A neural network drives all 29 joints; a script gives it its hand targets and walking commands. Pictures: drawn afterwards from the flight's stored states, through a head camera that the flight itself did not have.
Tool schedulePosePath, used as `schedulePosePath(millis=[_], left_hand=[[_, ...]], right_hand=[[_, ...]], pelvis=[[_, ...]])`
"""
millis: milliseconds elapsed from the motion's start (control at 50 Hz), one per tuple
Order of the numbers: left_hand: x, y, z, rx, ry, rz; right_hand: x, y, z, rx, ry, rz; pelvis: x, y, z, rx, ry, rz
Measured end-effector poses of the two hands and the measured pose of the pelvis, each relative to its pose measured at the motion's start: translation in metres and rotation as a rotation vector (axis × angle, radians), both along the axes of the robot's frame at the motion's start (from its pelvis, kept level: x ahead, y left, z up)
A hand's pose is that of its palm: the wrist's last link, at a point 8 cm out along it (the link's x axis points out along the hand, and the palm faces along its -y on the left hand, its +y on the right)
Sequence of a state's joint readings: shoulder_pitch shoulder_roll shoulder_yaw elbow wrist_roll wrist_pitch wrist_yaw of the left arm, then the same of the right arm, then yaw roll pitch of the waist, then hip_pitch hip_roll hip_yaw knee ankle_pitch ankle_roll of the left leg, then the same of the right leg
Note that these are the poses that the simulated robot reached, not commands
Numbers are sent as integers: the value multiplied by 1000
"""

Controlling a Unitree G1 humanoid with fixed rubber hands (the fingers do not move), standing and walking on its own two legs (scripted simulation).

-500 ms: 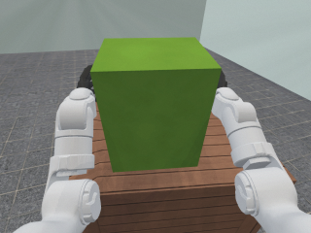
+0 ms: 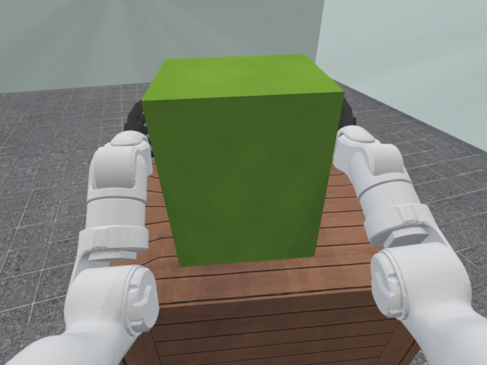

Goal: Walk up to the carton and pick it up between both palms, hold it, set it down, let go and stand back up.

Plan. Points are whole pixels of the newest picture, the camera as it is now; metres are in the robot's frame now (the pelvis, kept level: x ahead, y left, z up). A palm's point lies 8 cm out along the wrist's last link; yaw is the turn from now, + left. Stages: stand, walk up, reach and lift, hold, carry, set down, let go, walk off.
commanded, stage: hold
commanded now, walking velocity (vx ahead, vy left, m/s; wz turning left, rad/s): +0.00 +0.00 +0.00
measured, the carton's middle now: (241, 160) +0.39 +0.00 +0.22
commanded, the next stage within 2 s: none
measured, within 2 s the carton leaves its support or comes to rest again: neither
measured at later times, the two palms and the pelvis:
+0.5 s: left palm (135, 146) +0.37 +0.17 +0.26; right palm (339, 136) +0.38 -0.16 +0.27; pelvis +0.01 +0.00 +0.00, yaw +1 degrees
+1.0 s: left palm (130, 145) +0.36 +0.17 +0.26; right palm (338, 137) +0.37 -0.15 +0.27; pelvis +0.00 +0.00 +0.00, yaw +1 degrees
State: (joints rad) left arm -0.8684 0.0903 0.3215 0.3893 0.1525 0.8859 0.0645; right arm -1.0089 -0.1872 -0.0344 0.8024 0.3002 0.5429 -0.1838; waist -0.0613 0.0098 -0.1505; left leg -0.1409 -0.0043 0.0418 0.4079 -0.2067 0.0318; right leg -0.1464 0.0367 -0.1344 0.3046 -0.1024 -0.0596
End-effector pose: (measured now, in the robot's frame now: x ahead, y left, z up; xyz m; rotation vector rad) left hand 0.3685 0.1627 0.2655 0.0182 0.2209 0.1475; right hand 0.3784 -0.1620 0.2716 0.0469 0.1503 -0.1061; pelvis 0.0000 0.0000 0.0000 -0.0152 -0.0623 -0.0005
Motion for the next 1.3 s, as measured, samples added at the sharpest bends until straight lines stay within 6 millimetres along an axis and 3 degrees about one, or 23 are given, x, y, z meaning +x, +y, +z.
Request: schedulePosePath(millis=[660,1300], left_hand=[[-1,3,-3,-11,-21,2],[-8,10,3,4,-17,-6]], right_hand=[[0,3,-1,18,-11,-1],[-9,10,2,22,-2,-7]], pelvis=[[6,-4,0,-1,-13,12],[-5,0,0,2,-22,19]])
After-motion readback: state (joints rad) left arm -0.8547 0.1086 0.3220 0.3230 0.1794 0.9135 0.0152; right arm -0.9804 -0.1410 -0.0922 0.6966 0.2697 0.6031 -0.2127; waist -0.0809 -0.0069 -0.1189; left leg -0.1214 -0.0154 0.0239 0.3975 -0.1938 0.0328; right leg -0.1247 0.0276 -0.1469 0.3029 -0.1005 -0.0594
